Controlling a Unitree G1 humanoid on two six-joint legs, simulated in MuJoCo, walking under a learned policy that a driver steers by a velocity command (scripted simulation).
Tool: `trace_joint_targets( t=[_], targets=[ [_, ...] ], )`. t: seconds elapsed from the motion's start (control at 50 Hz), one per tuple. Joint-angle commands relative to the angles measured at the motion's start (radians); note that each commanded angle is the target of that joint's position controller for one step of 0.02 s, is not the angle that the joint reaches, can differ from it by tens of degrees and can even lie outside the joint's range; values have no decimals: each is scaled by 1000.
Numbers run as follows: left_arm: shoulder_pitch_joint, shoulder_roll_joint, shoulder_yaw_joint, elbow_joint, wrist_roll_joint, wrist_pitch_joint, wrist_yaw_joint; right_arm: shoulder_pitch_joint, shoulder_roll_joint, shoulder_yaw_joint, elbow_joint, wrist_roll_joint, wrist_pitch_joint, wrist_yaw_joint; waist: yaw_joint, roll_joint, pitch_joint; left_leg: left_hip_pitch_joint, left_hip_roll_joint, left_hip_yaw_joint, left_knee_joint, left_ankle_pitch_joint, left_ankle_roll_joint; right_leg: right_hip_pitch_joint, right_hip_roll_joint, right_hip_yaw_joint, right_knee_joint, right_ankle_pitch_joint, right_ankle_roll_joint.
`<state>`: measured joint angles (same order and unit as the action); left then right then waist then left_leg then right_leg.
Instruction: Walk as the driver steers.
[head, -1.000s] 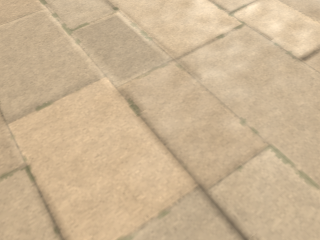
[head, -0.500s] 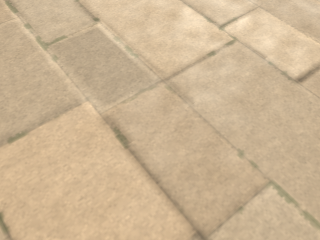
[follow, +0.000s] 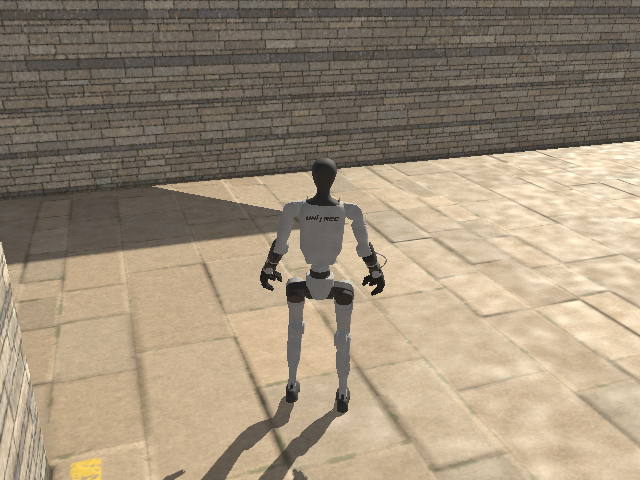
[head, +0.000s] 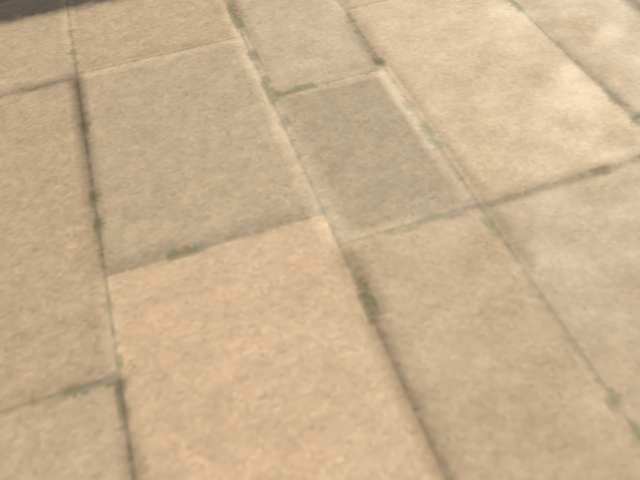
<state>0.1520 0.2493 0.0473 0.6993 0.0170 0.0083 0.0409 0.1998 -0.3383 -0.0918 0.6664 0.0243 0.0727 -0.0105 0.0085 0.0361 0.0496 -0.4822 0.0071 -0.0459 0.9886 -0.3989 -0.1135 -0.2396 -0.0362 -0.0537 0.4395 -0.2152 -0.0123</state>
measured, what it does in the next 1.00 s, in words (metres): steps on the spot: left foot, then right foot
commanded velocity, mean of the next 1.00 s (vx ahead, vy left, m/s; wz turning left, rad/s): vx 0.00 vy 0.00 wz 0.18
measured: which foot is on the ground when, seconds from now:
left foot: up 0.00-0.14, down 0.16-1.00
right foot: down 0.00-0.16, up 0.18-0.58, down 0.60-0.92, up 0.94-1.00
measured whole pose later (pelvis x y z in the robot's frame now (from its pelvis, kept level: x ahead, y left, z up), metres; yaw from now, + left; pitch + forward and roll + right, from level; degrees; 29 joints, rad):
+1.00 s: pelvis +0.01 +0.02 -0.01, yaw +6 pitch +1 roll +1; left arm 0.14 0.33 0.08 0.67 -0.02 0.04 0.01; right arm 0.23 -0.29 -0.08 0.68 -0.02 0.01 -0.04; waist -0.01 -0.02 0.05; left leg -0.25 -0.01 0.04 0.54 -0.31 0.02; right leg -0.44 0.05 0.10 0.93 -0.50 0.03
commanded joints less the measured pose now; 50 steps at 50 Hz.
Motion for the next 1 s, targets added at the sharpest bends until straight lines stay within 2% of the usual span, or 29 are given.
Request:
trace_joint_targets(
  t=[0.02,0.1,0.14,0.16,0.18,0.2,0.22,0.24,0.26,0.28,0.32,0.46,0.54,0.58,0.6,0.62,0.64,0.66,0.68,0.74,0.8,0.84,0.88,0.9,0.92,0.94,0.96,0.98,1.0],
  targets=[
    [-7,218,65,-52,-5,-2,-2,-61,-45,0,-112,-3,-14,13,32,-212,-121,4,21,57,-130,-9,10,164,-250,144,-94,421,-215],
    [-16,235,75,-38,-31,-5,-17,-35,-61,-9,-119,-2,-3,28,11,-219,-121,113,8,101,-333,49,66,155,-274,116,-43,418,-190],
    [-6,214,72,-19,-49,-9,-17,36,-71,-20,-95,-6,-2,29,-29,-180,-129,275,-26,114,-552,233,127,83,-237,51,60,323,-112],
    [44,173,63,-2,-30,-13,-21,72,-131,-40,-92,-5,-4,18,-25,-32,-146,437,51,-26,-610,467,176,-64,-172,-36,225,134,-22],
    [31,104,36,-52,31,-15,-27,76,-257,-63,-119,-13,-10,1,3,309,-145,575,325,-398,-581,887,336,-382,-22,-92,527,-427,89],
    [-78,154,51,-77,15,-18,-15,101,-219,-51,-130,-53,-34,14,-95,208,-203,491,388,-472,-623,807,476,-431,25,77,699,-489,96],
    [-94,184,61,-74,-12,-12,-9,62,-191,-40,-122,-56,-54,18,-71,124,-157,448,331,-384,-641,699,443,-437,4,112,755,-414,83],
    [-77,184,66,-61,-18,-7,-3,3,-166,-35,-120,-36,-62,12,-38,89,-122,417,270,-323,-643,601,386,-443,-7,124,736,-322,76],
    [-62,186,69,-45,-10,-2,5,-35,-136,-24,-126,-17,-61,5,-23,74,-109,402,237,-295,-643,559,350,-442,-13,131,710,-263,80],
    [-45,187,72,-42,-4,-1,7,-59,-131,-18,-130,-12,-57,-2,-6,85,-108,365,213,-274,-645,574,341,-404,-2,129,708,-210,89],
    [-21,170,69,-34,-9,-7,1,-56,-124,-13,-132,-20,-52,-11,3,93,-134,355,188,-262,-647,576,342,-362,22,123,684,-150,100],
    [-50,146,52,-37,-19,-18,-14,-39,-150,-22,-123,-20,-42,-21,-25,118,-131,338,171,-334,-628,395,340,-256,46,138,361,-120,108],
    [-33,131,40,-29,-23,-22,-33,-49,-82,11,-101,-33,-41,-8,-37,119,-142,284,175,-329,-594,431,330,-92,16,110,226,-114,86],
    [3,89,23,-13,-13,-31,-47,-59,-23,39,-74,-33,-49,-1,5,88,-130,231,135,-286,-583,355,277,72,11,98,-36,87,58],
    [-10,113,22,-19,1,-34,-47,-5,-11,45,-50,-47,-60,2,-17,46,-123,203,95,-254,-573,268,226,137,-25,155,-70,210,36],
    [-31,200,36,-39,4,-34,-41,59,-27,40,-41,-71,-71,5,-81,-92,-119,184,14,-174,-504,137,173,149,-123,268,-41,409,-19],
    [-73,190,31,-28,2,-34,-43,73,-28,37,-35,-71,-76,2,-114,-177,-114,260,-24,-101,-535,97,125,29,-136,296,-45,266,-93],
    [-85,173,31,-42,-9,-34,-48,8,-73,27,-31,-67,-74,-5,-65,-165,-71,281,-30,-82,-520,121,104,-27,-105,301,-68,129,-96],
    [-69,177,32,-35,-11,-35,-47,-30,-87,18,-37,-57,-71,-13,-44,-160,-63,284,-34,-68,-495,137,106,-43,-94,307,-77,81,-83],
    [-46,206,38,-38,-26,-37,-38,-34,-61,14,-48,-48,-59,-28,-35,-202,-55,262,-39,-39,-462,151,109,-41,-99,366,-68,112,-91],
    [-33,205,43,-56,-33,-19,-24,-18,-36,8,-45,-40,-68,-27,-24,-177,-83,247,-45,-11,-444,149,108,-22,-93,409,-28,160,-114],
    [-37,205,47,-75,-36,-5,-17,-5,-32,-1,-43,-37,-74,-21,-21,-144,-96,260,-35,-9,-455,165,118,-40,-71,414,8,171,-112],
    [-47,196,49,-98,-40,5,-16,11,-50,-13,-43,-36,-76,-17,-18,-65,-99,295,10,-46,-507,203,149,-96,-17,366,79,141,-80],
    [-45,185,47,-107,-41,8,-18,22,-69,-21,-43,-38,-75,-16,-15,2,-97,324,64,-99,-553,229,184,-148,24,310,147,96,-50],
    [-39,173,45,-111,-40,11,-21,38,-92,-28,-43,-42,-74,-17,-20,79,-88,368,163,-197,-605,300,248,-229,74,238,241,15,-14],
    [-18,161,44,-114,-35,12,-26,27,-110,-32,-48,-46,-76,-20,-13,176,-93,390,303,-310,-645,428,338,-286,96,160,384,-204,14],
    [-30,189,56,-119,-31,12,-31,24,-97,-25,-63,-49,-82,-27,-30,169,-96,391,403,-375,-656,565,415,-341,62,145,598,-395,37],
    [-27,206,69,-117,-37,16,-36,11,-89,-19,-71,-46,-86,-33,-22,86,-89,380,413,-347,-648,626,428,-364,37,159,720,-410,51],
    [-15,184,65,-112,-43,24,-39,-27,-91,-19,-73,-35,-86,-36,-1,40,-73,375,369,-264,-638,602,387,-372,8,160,702,-367,59]
  ],
)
